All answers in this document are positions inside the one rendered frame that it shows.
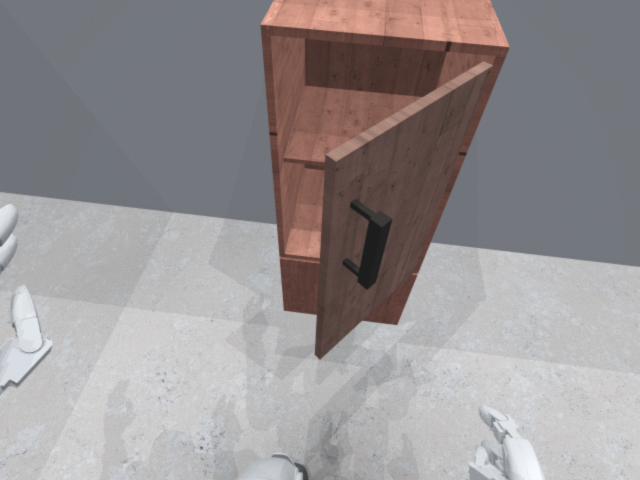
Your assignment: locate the robot left shin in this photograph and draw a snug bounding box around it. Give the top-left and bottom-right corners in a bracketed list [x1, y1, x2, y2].
[271, 453, 296, 467]

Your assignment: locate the handle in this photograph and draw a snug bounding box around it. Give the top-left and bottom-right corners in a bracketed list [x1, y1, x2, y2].
[343, 199, 392, 290]

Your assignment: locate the robot left thigh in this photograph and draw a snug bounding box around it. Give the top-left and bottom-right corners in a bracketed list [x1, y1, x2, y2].
[236, 457, 303, 480]

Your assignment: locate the cupboard door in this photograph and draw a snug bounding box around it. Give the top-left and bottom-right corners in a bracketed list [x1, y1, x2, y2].
[315, 61, 493, 359]

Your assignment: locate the robot right hand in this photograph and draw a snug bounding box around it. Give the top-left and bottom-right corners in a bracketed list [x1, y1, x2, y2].
[469, 405, 546, 480]

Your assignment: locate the robot left hand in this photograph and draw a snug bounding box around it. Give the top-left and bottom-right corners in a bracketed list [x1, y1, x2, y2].
[0, 204, 53, 395]

